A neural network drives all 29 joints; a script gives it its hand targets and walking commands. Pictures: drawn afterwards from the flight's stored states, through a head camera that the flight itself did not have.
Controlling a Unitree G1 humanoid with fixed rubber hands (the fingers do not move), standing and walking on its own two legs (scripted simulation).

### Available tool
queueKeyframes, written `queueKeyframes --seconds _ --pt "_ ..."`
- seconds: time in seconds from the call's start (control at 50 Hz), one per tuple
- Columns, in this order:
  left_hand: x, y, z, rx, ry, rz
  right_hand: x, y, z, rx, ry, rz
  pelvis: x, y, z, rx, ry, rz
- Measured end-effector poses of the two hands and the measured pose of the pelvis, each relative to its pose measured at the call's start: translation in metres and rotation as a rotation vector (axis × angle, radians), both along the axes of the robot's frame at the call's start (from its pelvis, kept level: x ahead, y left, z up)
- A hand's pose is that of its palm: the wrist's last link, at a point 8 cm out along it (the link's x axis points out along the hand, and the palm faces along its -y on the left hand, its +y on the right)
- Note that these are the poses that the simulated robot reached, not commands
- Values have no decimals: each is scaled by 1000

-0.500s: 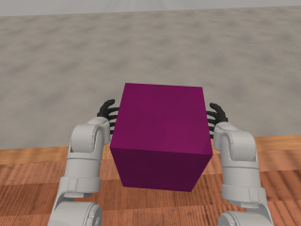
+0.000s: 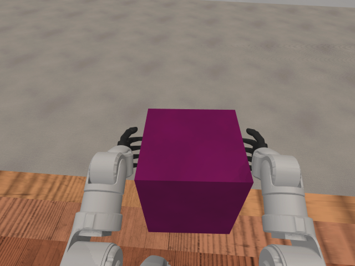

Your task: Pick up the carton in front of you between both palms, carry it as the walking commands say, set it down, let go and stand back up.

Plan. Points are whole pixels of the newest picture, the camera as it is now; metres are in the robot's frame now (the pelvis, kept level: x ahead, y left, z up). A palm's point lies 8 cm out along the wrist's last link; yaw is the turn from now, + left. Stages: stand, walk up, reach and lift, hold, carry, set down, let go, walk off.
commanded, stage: carry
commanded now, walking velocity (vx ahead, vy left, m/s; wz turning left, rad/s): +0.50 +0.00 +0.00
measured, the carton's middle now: (190, 173) +0.35 +0.04 +0.01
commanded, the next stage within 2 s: none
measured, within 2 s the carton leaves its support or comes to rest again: neither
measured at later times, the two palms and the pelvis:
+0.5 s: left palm (172, 103) +0.74 +0.14 -0.09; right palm (247, 115) +0.71 -0.16 -0.08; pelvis +0.38 +0.04 -0.16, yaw +0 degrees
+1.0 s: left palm (174, 82) +1.14 +0.19 -0.26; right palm (224, 89) +1.14 -0.11 -0.26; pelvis +0.79 +0.04 -0.37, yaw -1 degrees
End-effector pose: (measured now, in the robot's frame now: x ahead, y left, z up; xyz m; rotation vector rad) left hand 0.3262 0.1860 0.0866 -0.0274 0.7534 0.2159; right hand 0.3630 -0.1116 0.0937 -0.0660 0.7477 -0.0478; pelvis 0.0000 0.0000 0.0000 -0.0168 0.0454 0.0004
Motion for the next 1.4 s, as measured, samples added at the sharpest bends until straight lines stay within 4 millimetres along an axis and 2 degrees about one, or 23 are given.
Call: queueKeyframes --seconds 0.08,0.16,0.22,0.26,0.3,0.4,0.48,0.58,0.66,0.7,0.78,0.84,0.9,0.96,1.02,1.06,1.16,1.24,1.32,1.4 --pt "55 3 -28 11 51 -2 51 3 -35 13 51 -6 54 2 -12 9 14 -4" --pt "126 3 -43 36 12 -30 112 2 -60 40 11 -35 117 12 -38 1 10 -16" --pt "191 0 -56 28 -63 -68 161 -2 -73 32 -64 -72 175 21 -72 -8 -15 -12" --pt "238 -9 -68 19 -126 -123 193 -12 -82 17 -127 -118 214 28 -103 -15 -28 -4" --pt "276 -21 -85 9 -131 -162 218 -23 -97 -3 -130 -152 243 32 -121 24 -32 3" --pt "346 -41 -132 15 -19 -215 273 -41 -145 11 -16 -215 311 44 -143 27 -2 -17" --pt "399 -45 -166 -13 22 -211 327 -46 -169 -10 25 -213 363 41 -157 26 7 -12" --pt "474 -43 -193 -31 -34 -172 418 -45 -185 -29 -31 -173 443 27 -191 27 -5 -3" --pt "537 -30 -210 13 -120 -98 508 -33 -206 -10 -118 -89 521 15 -242 28 -32 -20" --pt "565 -20 -228 23 -117 -70 546 -22 -224 -5 -117 -53 550 10 -263 8 -20 -24" --pt "609 -4 -274 12 -11 -33 601 -6 -272 -8 -12 -23 606 5 -283 -9 -6 -20" --pt "649 2 -299 22 43 -33 640 1 -305 5 42 -23 648 9 -296 -3 0 -21" --pt "701 7 -316 45 39 -47 686 5 -330 26 38 -34 694 17 -314 -9 0 -23" --pt "764 10 -331 45 -16 -66 739 7 -348 27 -17 -55 748 28 -343 -14 -6 -20" --pt "835 4 -352 28 -98 -125 790 1 -365 3 -98 -111 808 40 -386 -10 -16 -5" --pt "873 -4 -371 18 -95 -154 817 -6 -384 -7 -94 -141 838 45 -403 22 -7 -4" --pt "945 -22 -427 -4 16 -202 871 -21 -437 19 17 -194 907 56 -423 30 29 -12" --pt "999 -29 -461 -28 45 -203 926 -28 -462 1 47 -202 965 53 -436 32 36 -5" --pt "1064 -32 -482 -49 -8 -178 1001 -32 -475 -9 -6 -188 1034 44 -460 40 29 0" --pt "1142 -32 -496 -20 -110 -147 1093 -33 -491 11 -106 -149 1120 31 -505 70 0 -6"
